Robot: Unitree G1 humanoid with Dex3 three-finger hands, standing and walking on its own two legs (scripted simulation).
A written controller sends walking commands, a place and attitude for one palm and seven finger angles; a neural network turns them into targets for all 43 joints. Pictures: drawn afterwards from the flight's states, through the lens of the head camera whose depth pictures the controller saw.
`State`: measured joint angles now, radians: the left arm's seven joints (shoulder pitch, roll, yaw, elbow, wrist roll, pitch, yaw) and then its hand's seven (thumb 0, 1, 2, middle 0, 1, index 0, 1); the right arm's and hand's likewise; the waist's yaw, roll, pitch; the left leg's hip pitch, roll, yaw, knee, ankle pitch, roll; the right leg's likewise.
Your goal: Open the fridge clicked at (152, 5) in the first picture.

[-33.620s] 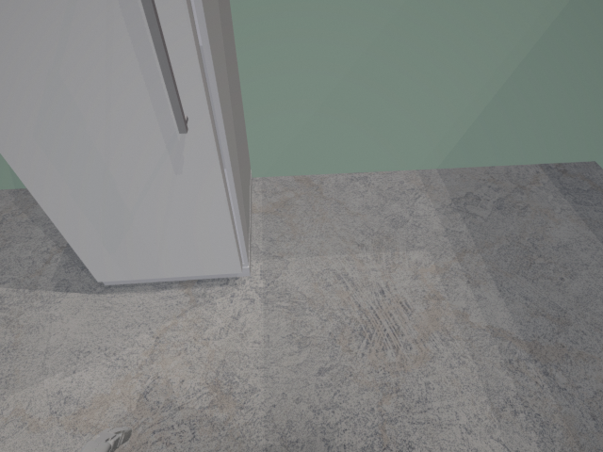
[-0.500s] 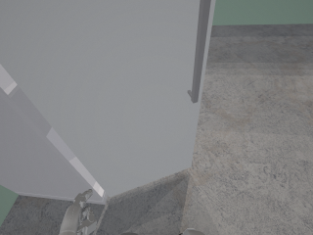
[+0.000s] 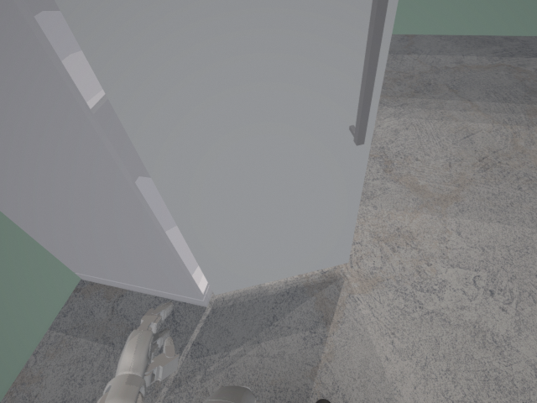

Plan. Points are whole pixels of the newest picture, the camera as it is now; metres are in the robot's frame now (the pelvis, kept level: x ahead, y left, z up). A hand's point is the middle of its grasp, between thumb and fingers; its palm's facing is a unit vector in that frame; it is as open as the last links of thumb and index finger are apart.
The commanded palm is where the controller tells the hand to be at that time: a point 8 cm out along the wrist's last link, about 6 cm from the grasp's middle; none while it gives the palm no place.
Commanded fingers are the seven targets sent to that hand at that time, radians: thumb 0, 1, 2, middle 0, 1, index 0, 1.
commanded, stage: stop stepping back and stand still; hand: right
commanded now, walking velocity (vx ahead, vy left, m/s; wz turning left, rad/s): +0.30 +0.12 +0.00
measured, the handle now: (370, 28) +0.66 -0.13 +0.22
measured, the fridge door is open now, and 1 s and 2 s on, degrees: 64 64 64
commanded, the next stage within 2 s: let the arm hang, fingers relaxed in 1.42 s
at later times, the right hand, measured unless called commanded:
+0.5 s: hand out of the picture +0.09 -0.29 +0.16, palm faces +0.48 +0.82 -0.31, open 7.4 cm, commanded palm +0.02 -0.33 +0.18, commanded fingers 0.00 -0.90 -0.90 0.20 0.30 0.20 0.30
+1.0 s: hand out of the picture +0.10 -0.32 +0.18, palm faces +0.55 +0.73 -0.40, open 7.4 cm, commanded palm +0.02 -0.35 +0.18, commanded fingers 0.00 -0.90 -0.90 0.20 0.30 0.20 0.30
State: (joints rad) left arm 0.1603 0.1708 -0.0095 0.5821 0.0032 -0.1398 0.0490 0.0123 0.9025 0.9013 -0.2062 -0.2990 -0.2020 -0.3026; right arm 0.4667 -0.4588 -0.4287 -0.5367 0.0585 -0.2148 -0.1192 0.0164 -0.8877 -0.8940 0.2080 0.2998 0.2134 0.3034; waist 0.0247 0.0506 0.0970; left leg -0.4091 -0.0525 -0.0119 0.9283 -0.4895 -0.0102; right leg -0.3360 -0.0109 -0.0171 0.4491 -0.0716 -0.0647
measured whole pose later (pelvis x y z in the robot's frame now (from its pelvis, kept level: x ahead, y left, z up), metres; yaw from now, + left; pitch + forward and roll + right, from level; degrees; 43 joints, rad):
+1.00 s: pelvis -0.08 -0.04 -0.01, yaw -8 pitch -2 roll +1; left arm 0.24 0.14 -0.02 0.64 0.01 -0.19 0.05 0.01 0.90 0.90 -0.20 -0.30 -0.20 -0.30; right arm 0.45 -0.43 -0.42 -0.54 0.00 -0.23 -0.16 0.02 -0.89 -0.89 0.21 0.30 0.21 0.30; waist 0.01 0.06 0.02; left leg -0.32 -0.01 0.04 0.70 -0.38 0.00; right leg -0.26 -0.03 -0.02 0.58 -0.29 -0.01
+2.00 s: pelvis -0.08 -0.05 +0.00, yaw -8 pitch +0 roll +1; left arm 0.34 0.17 0.00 1.00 0.03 0.04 0.01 0.01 0.91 0.90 -0.20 -0.30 -0.20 -0.30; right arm 0.32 -0.22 -0.01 0.99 -0.02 0.04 -0.01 -0.01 -0.97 -0.89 0.20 0.30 0.21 0.30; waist 0.00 0.02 0.05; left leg -0.25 0.01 0.04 0.45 -0.20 0.00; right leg -0.27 -0.01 -0.03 0.51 -0.24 -0.02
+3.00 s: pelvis -0.06 -0.04 +0.01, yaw -7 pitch -1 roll +0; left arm 0.18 0.23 0.02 1.12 0.02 0.00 0.02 0.00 0.91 0.90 -0.20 -0.30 -0.20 -0.30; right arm 0.16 -0.24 -0.01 1.13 -0.01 -0.01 -0.01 0.01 -0.91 -0.89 0.20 0.30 0.20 0.30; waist 0.01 -0.01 0.05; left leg -0.16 0.01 0.01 0.37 -0.19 0.00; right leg -0.14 -0.01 -0.05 0.37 -0.21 -0.01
